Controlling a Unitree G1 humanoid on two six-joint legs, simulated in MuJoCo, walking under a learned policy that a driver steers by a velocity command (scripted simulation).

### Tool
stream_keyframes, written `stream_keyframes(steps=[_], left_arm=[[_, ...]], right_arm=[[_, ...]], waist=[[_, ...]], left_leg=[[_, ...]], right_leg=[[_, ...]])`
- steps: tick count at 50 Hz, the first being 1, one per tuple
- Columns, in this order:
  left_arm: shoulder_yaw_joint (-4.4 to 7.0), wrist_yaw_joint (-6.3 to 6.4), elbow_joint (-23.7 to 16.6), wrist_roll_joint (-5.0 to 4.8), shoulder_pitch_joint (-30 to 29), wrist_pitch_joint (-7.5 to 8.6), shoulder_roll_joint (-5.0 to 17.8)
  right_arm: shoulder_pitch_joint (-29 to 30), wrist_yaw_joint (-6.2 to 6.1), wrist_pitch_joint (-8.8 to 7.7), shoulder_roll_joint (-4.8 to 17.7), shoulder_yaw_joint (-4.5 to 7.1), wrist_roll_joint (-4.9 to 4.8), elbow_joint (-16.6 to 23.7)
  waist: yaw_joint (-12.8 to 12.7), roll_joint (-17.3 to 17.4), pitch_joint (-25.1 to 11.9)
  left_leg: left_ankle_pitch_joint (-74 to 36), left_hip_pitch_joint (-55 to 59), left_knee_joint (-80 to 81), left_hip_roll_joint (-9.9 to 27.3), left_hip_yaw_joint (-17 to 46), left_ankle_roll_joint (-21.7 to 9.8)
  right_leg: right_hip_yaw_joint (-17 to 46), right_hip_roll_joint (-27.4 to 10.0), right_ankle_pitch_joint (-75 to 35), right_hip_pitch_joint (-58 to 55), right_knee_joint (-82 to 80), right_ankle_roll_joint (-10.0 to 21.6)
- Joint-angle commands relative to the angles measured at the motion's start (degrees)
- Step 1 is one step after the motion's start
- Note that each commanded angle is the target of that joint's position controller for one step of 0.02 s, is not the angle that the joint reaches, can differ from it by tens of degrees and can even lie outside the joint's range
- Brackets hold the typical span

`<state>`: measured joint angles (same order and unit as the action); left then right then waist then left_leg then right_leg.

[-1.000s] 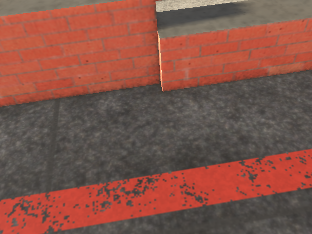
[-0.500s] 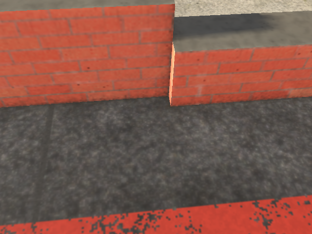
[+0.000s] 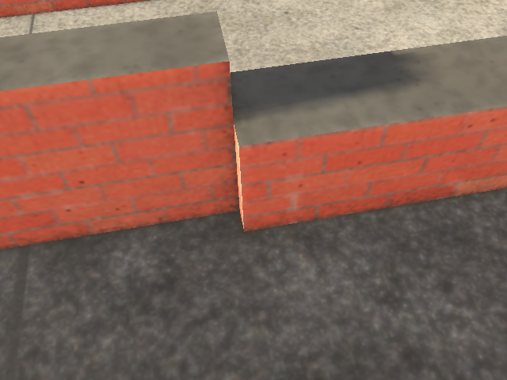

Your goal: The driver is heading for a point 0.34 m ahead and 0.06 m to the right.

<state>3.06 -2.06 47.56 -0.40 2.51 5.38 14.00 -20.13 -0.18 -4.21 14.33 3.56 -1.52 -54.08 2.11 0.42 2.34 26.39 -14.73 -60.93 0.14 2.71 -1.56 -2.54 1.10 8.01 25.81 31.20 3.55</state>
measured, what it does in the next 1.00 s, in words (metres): walks ahead: left foot, then right foot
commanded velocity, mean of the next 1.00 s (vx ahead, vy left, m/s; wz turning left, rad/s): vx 0.21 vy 0.00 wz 0.00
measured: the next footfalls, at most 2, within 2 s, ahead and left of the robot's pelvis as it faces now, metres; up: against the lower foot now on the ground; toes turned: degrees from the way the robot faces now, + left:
left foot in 0.42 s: +0.40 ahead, +0.13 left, +0.00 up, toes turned +1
right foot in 0.74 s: +0.35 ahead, -0.11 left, +0.00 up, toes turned +0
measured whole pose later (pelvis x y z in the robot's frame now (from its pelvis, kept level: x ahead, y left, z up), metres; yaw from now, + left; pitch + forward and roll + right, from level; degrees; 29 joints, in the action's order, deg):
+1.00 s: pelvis +0.32 +0.02 +0.01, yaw +0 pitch -1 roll +0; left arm 0.8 0.8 57.9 0.4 8.0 1.5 14.4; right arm -6.8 -0.6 -0.8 14.5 0.8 0.9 -57.0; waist -0.1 0.4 1.6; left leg 10.1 -14.6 -25.4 -0.1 -1.2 -0.3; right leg 0.1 -1.2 15.2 11.5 27.5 -0.7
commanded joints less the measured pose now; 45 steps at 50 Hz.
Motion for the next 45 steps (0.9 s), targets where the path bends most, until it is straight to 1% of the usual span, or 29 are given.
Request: stream_keyframes(steps=[1,2,3,5,7,10,14,16,18,20,21,22,23,24,25,26,27,28,29,31,34,36,37,38,39,40,41,43,45], left_arm=[[1.78,0.47,-0.3,0.38,8.02,0.07,7.1],[1.38,0.36,-0.28,1.01,6.61,0.45,5.91],[1.31,0.23,0.03,1.11,6.31,0.65,5.53],[1.54,0.42,0.91,0.74,7.38,1.04,6.44],[1.89,1.08,1.82,0.65,9.17,1.05,8.01],[1.94,1.84,2.97,0.29,11.72,0.67,8.69],[1.8,2.49,4.84,0.26,14.6,-0.16,9.58],[1.71,2.59,5.85,0.16,15.78,-0.82,9.52],[1.97,3.05,5.93,-0.14,14.25,-1.35,10.42],[2.16,3.5,5.77,-0.4,12.0,-1.82,11.02],[1.86,3.37,5.84,0.08,13.09,-1.64,10.17],[0.82,3.04,4.91,1.4,15.41,-0.99,7.46],[-1.08,2.5,6.78,0.97,22.91,-0.47,1.8],[-0.21,2.05,8.13,-0.46,21.99,-0.57,6.43],[0.56,2.04,6.83,-1.44,16.66,-1.11,9.45],[0.69,2.55,6.03,-1.02,12.98,-2.03,9.31],[0.8,3.19,5.86,-0.15,11.47,-3.19,8.92],[0.71,3.77,5.72,0.29,11.74,-4.3,8.11],[0.35,4.17,5.99,0.61,12.7,-5.04,6.78],[-0.16,4.59,6.62,0.84,13.29,-5.44,5.22],[-0.27,4.15,7.15,1.25,12.25,-5.66,5.57],[-0.15,3.78,7.06,2.08,10.71,-5.85,6.43],[-0.2,3.82,6.32,2.55,9.63,-5.83,7.3],[0.1,4.01,5.56,2.36,8.24,-5.76,9.89],[0.56,3.89,6.48,1.45,6.47,-5.47,11.72],[-0.33,3.66,5.69,1.51,3.61,-4.75,8.48],[-0.82,3.36,6.15,1.83,3.15,-4.16,6.74],[-0.73,3.0,6.83,1.48,3.53,-3.31,7.34],[-0.87,2.96,7.75,1.16,5.12,-2.98,7.68]], right_arm=[[4.98,-0.55,-1.95,7.26,1.6,0.01,5.69],[4.22,-0.86,-1.28,6.49,1.87,0.47,5.56],[3.03,-0.92,-0.61,5.23,1.77,0.52,5.22],[3.3,-0.96,0.2,3.8,1.61,0.68,5.29],[7.39,-1.03,0.4,4.19,1.73,1.11,6.57],[12.59,-0.57,0.09,3.49,1.43,1.38,7.75],[20.2,0.12,-0.61,2.33,0.34,1.56,9.65],[22.11,0.74,-0.69,2.96,0.22,1.1,10.4],[22.34,1.16,-0.88,4.78,0.44,1.44,10.73],[16.26,1.06,-1.34,7.13,1.27,2.05,8.78],[10.83,0.77,-1.64,9.88,2.16,2.69,6.71],[5.89,0.29,-1.55,13.21,2.54,4.0,5.98],[5.09,0.03,-0.51,12.8,2.1,4.14,5.54],[2.92,0.32,0.4,8.91,1.27,2.84,5.16],[6.93,0.29,0.84,8.55,0.92,1.96,5.72],[11.28,0.01,0.97,8.21,0.61,1.77,6.34],[15.23,-0.21,1.12,7.0,0.01,1.9,6.69],[18.05,-0.35,1.33,6.46,-0.31,2.42,6.62],[19.55,-0.27,1.6,6.7,-0.3,2.77,6.37],[20.47,-0.4,1.86,7.09,-0.31,3.1,5.99],[20.14,-0.66,2.21,7.84,-0.41,2.41,5.01],[18.91,-0.65,2.51,6.82,-0.97,1.94,3.98],[17.3,-0.5,2.46,5.65,-1.5,2.17,3.05],[16.42,-0.55,2.53,5.72,-1.49,2.45,2.65],[15.11,-0.82,2.82,5.2,-1.48,2.7,2.88],[16.2,-1.2,3.02,5.5,-1.63,3.08,2.7],[15.09,-1.06,3.12,5.54,-1.58,3.09,2.19],[14.19,-1.09,3.2,6.57,-1.41,2.69,1.26],[14.49,-0.81,2.87,6.79,-1.41,2.48,0.7]], waist=[[-5.1,-2.93,-7.03],[-3.01,-4.13,-5.69],[-1.92,-5.07,-5.4],[-1.2,-4.99,-4.23],[-1.75,-3.86,-2.49],[-3.08,-3.56,-1.49],[-5.35,-3.57,-0.21],[-5.64,-4.47,-0.59],[-4.64,-4.96,-1.36],[-0.81,-5.11,-4.89],[0.78,-3.43,-8.88],[0.58,2.77,-16.46],[-1.47,15.28,-23.24],[0.98,10.64,-27.08],[0.82,7.22,-20.21],[-0.45,4.13,-15.33],[-2.01,2.88,-11.5],[-3.98,4.61,-9.65],[-4.76,6.81,-8.68],[-5.04,7.92,-8.9],[-5.23,6.55,-9.45],[-5.28,5.51,-7.36],[-4.99,4.18,-5.46],[-3.64,1.3,-2.7],[-0.93,-6.09,-1.17],[-1.04,-7.54,-0.55],[-0.74,-7.36,-1.09],[-1.08,-5.39,-2.13],[-1.92,-3.58,-3.39]], left_leg=[[-6.33,-26.65,-9.39,5.97,1.31,-0.89],[-8.68,-22.8,-6.62,7.62,1.81,-0.99],[-9.76,-20.22,-5.0,8.03,1.8,-0.84],[-12.39,-20.31,-1.35,8.58,1.2,-0.14],[-18.11,-23.77,4.71,8.88,1.04,0.83],[-27.63,-24.3,14.88,8.08,0.26,1.34],[-33.4,-17.23,26.64,4.14,-3.22,1.74],[-32.93,-16.42,29.37,3.56,-2.48,1.13],[-29.51,-15.62,32.4,3.04,-1.45,-0.26],[-30.32,-7.33,36.95,1.23,-2.25,-2.05],[-40.27,2.21,38.75,1.69,-2.2,-3.28],[-64.68,19.52,32.11,10.28,5.51,-7.04],[-77.22,35.55,30.78,22.75,19.6,-17.8],[-65.0,34.02,34.09,22.46,22.99,-18.82],[-54.69,27.37,36.96,19.88,18.99,-16.43],[-45.18,20.05,39.46,17.54,16.2,-14.22],[-38.1,11.64,42.33,16.47,14.29,-12.93],[-32.49,4.29,44.7,14.85,12.21,-11.5],[-29.07,-0.95,46.32,12.64,9.39,-10.64],[-26.54,-4.89,47.17,10.91,6.07,-10.63],[-13.96,-6.7,47.52,10.11,5.17,-9.38],[-1.47,-9.24,47.52,8.18,4.77,-5.91],[2.37,-10.34,47.03,6.78,4.46,-3.22],[1.58,-9.69,44.86,4.73,2.67,-0.98],[-3.44,-3.84,42.98,1.52,-1.25,0.67],[-9.75,1.51,40.19,1.43,-1.45,1.32],[-12.79,3.85,39.34,1.68,-1.45,0.81],[-16.14,3.88,38.65,2.12,-1.09,-0.45],[-18.66,3.21,38.73,2.41,-0.94,-0.77]], right_leg=[[23.92,-17.09,1.13,-25.78,-16.61,10.29],[20.81,-15.42,-1.32,-20.41,-18.52,9.55],[19.08,-14.55,-2.1,-17.52,-20.17,9.59],[15.87,-13.92,-4.27,-15.13,-22.6,10.18],[13.79,-13.83,-6.8,-15.53,-24.06,10.26],[9.73,-12.17,-9.59,-16.87,-24.52,8.6],[4.29,-9.97,-23.02,-17.25,-21.54,6.48],[4.83,-11.41,-24.56,-21.05,-19.32,6.46],[6.14,-13.04,-27.45,-25.19,-15.61,5.37],[6.2,-11.95,-32.94,-27.23,-8.33,3.17],[5.07,-8.52,-32.38,-25.57,-1.64,1.26],[3.36,-4.51,-15.75,-14.85,10.39,-1.17],[2.69,1.83,23.9,2.22,27.17,-4.77],[8.22,0.81,32.92,4.02,33.43,-5.31],[7.66,-1.43,30.67,7.2,35.66,-5.56],[6.25,-3.39,27.01,7.66,34.52,-6.07],[6.41,-5.19,24.18,5.0,30.98,-6.72],[6.5,-6.37,21.95,-0.19,26.18,-7.06],[5.01,-5.45,20.49,-4.81,22.01,-7.32],[3.62,-4.54,17.4,-10.27,15.13,-7.24],[2.66,-3.78,5.62,-16.57,4.42,-6.17],[2.24,-3.3,2.7,-20.02,-1.65,-4.62],[4.52,-5.45,1.82,-20.39,-5.12,-3.43],[7.52,-8.27,5.39,-16.75,-8.38,-1.78],[7.84,-7.5,16.06,-7.94,-9.91,-0.31],[8.01,-7.08,17.15,-4.21,-12.3,-0.77],[7.41,-6.82,15.67,-3.8,-12.93,-1.84],[6.37,-5.92,8.32,-7.43,-11.27,-3.17],[5.77,-5.43,3.29,-10.97,-9.73,-2.95]])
